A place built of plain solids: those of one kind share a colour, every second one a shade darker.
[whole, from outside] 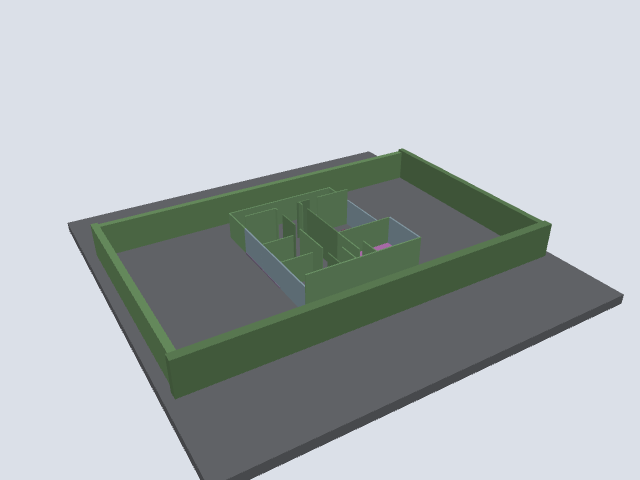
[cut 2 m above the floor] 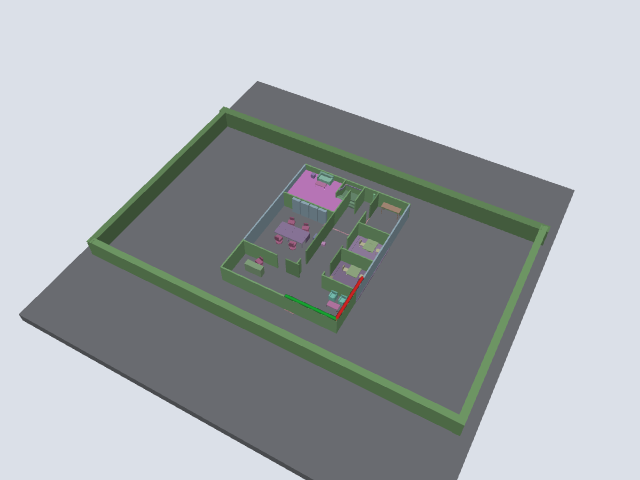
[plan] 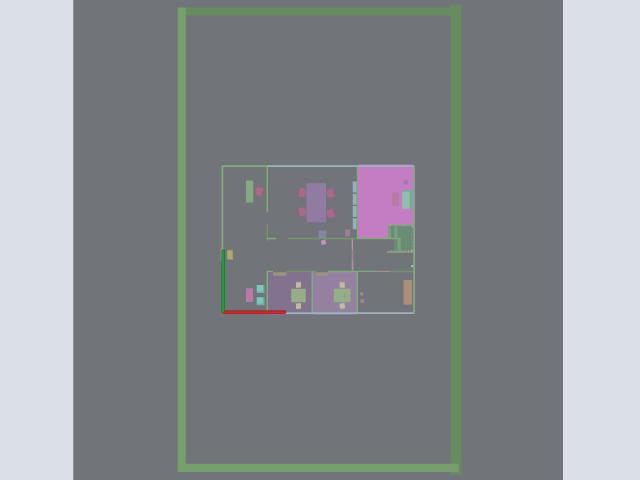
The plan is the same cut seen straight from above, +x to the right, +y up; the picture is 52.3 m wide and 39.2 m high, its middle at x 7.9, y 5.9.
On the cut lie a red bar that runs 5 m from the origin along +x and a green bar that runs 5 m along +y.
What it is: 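A split-level office floor of the 2010s; 15.5 x 11.9 m, ceiling 2.83 m, the lounge at its east end 1.30 m higher up one flight of 7 risers of 0.186 m that turns at a half landing between full-height walls, each run 0.90 m clear between its solids, a corridor of 2.69 m, a front door of 0.86 to 0.98 x 2.1 m, inner doorways of 0.90 to 1.12 m, desks 0.73 m, task chairs 0.47 m, meeting chairs 0.45 m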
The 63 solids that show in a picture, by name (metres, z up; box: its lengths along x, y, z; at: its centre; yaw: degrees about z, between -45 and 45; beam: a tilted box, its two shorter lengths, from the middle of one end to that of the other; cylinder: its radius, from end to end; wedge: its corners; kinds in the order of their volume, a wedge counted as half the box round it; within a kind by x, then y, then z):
{
 "ring_hedge_1": {"box": [0.65, 37.93, 3.37], "at": [-3.39, 5.93, 1.64]},
 "ring_hedge_2": {"box": [22.97, 0.67, 3.54], "at": [7.75, -12.71, 1.72]},
 "ring_hedge_3": {"box": [22.93, 0.65, 3.61], "at": [7.75, 24.57, 1.75]},
 "ring_hedge_4": {"box": [0.87, 38.35, 3.65], "at": [19.0, 5.93, 1.78]},
 "wall_1": {"box": [0.15, 12.16, 2.88], "at": [-0.07, 5.93, 1.39]},
 "wall_2": {"box": [3.9, 0.15, 2.88], "at": [1.8, -0.07, 1.39]},
 "wall_3": {"box": [3.9, 0.15, 2.88], "at": [1.8, 11.94, 1.39]},
 "wall_4": {"box": [0.12, 3.39, 4.18], "at": [3.6, 1.69, 2.04]},
 "wall_5": {"box": [0.12, 1.45, 4.18], "at": [3.6, 6.51, 2.04]},
 "wall_6": {"box": [0.12, 3.7, 4.18], "at": [3.6, 10.01, 2.04]},
 "wall_7": {"box": [0.45, 0.12, 4.18], "at": [3.83, 3.33, 2.04]},
 "wall_8": {"box": [0.71, 0.12, 4.18], "at": [3.95, 6.03, 2.04]},
 "wall_9": {"box": [2.44, 0.12, 4.18], "at": [6.38, 3.33, 2.04]},
 "wall_10": {"box": [0.12, 3.33, 2.88], "at": [7.28, 1.67, 1.39]},
 "wall_11": {"box": [5.66, 0.12, 4.18], "at": [8.12, 6.03, 2.04]},
 "wall_12": {"box": [2.39, 0.12, 4.18], "at": [9.76, 3.33, 2.04]},
 "wall_13": {"box": [0.12, 3.33, 2.88], "at": [10.95, 1.67, 1.39]},
 "wall_14": {"box": [0.12, 5.83, 4.18], "at": [10.95, 8.94, 2.04]},
 "wall_15": {"box": [1.66, 0.12, 4.18], "at": [11.78, 3.33, 2.04]},
 "wall_16": {"box": [3.54, 0.12, 4.18], "at": [12.72, 6.03, 2.04]},
 "wall_17": {"box": [2.15, 0.12, 4.18], "at": [14.44, 4.92, 2.04]},
 "wall_18": {"box": [2.08, 0.12, 4.18], "at": [14.47, 7.13, 2.04]},
 "wall_19": {"box": [1.96, 0.12, 4.18], "at": [14.53, 3.33, 2.04]},
 "wall_20": {"box": [0.15, 12.16, 4.18], "at": [15.59, 5.93, 2.04]},
 "split_lounge_level_1": {"box": [2.42, 1.11, 1.35], "at": [12.22, 6.64, 0.63]},
 "split_lounge_level_2": {"box": [4.5, 4.87, 1.35], "at": [13.26, 9.62, 0.63]},
 "glazing_1": {"box": [3.67, 0.15, 2.88], "at": [5.44, -0.07, 1.39]},
 "glazing_2": {"box": [7.35, 0.15, 2.88], "at": [7.28, 11.94, 1.39]},
 "glazing_3": {"box": [3.67, 0.15, 2.88], "at": [9.11, -0.07, 1.39]},
 "glazing_4": {"box": [4.56, 0.15, 2.88], "at": [13.23, -0.07, 1.39]},
 "glazing_5": {"box": [4.56, 0.15, 4.18], "at": [13.23, 11.94, 2.04]},
 "meet_level_1": {"box": [3.56, 3.17, 0.2], "at": [5.44, 1.39, 0.05]},
 "meet_level_2": {"box": [2.05, 0.3, 0.2], "at": [6.19, 3.12, 0.05]},
 "meet_level_3": {"box": [3.56, 3.17, 0.2], "at": [9.11, 1.39, 0.05]},
 "meet_level_4": {"box": [2.33, 0.3, 0.2], "at": [9.73, 3.12, 0.05]},
 "shelf_1": {"box": [0.3, 0.9, 1.95], "at": [10.73, 7.22, 0.93]},
 "shelf_2": {"box": [0.3, 0.9, 1.95], "at": [10.73, 8.22, 0.93]},
 "shelf_3": {"box": [0.3, 0.9, 1.95], "at": [10.73, 9.22, 0.93]},
 "shelf_4": {"box": [0.3, 0.9, 1.95], "at": [10.73, 10.22, 0.93]},
 "split_steps_1": {"box": [0.27, 0.99, 0.42], "at": [14.36, 5.47, 0.16]},
 "split_steps_2": {"box": [0.27, 0.99, 0.24], "at": [14.36, 6.58, 0.63]},
 "split_steps_3": {"box": [1.02, 2.1, 0.61], "at": [15.0, 6.03, 0.25]},
 "reception_counter_1": {"box": [0.6, 1.8, 1.1], "at": [2.15, 9.86, 0.5]},
 "sofa_1": {"box": [0.65, 1.24, 0.37], "at": [14.94, 9.23, 1.55]},
 "sofa_2": {"box": [0.24, 1.56, 0.83], "at": [15.32, 9.23, 1.67]},
 "task_chair_1": {"box": [0.48, 0.68, 0.26], "at": [2.97, 9.85, 0.58], "yaw": -19.1},
 "task_chair_2": {"box": [0.48, 0.68, 0.26], "at": [6.42, 8.21, 0.58], "yaw": 8.1},
 "task_chair_3": {"box": [0.48, 0.68, 0.26], "at": [6.42, 9.78, 0.58], "yaw": -8.2},
 "task_chair_4": {"box": [0.48, 0.68, 0.26], "at": [8.78, 8.09, 0.58], "yaw": 19.2},
 "task_chair_5": {"box": [0.48, 0.68, 0.26], "at": [8.78, 9.72, 0.58], "yaw": 14.5},
 "printer_1": {"box": [0.64, 0.6, 1.09], "at": [8.09, 6.38, 0.49]},
 "desk_1": {"box": [0.8, 1.6, 0.07], "at": [7.2, 8.14, 0.69]},
 "desk_2": {"box": [0.8, 1.6, 0.07], "at": [7.2, 9.74, 0.69]},
 "desk_3": {"box": [0.8, 1.6, 0.07], "at": [8.0, 8.14, 0.69]},
 "desk_4": {"box": [0.8, 1.6, 0.07], "at": [8.0, 9.74, 0.69]},
 "meeting_table_1": {"box": [1.17, 1.1, 0.07], "at": [6.14, 1.37, 0.85]},
 "meeting_table_2": {"box": [1.37, 1.1, 0.07], "at": [9.71, 1.37, 0.85]},
 "meet_steps_1": {"box": [1.11, 0.3, 0.2], "at": [4.61, 3.12, 0.05]},
 "meet_steps_2": {"box": [0.96, 0.3, 0.2], "at": [8.08, 3.12, 0.05]},
 "coffee_table_1": {"box": [0.58, 1.12, 0.07], "at": [2.15, 1.4, 0.36]},
 "coffee_table_2": {"box": [0.58, 1.12, 0.07], "at": [14.06, 9.23, 1.67]},
 "bar_table_1": {"box": [0.7, 2.0, 0.06], "at": [15.06, 1.64, 1.05]},
 "doormat_hold_1": {"box": [0.45, 0.75, 0.06], "at": [0.55, 4.69, -0.02]}
}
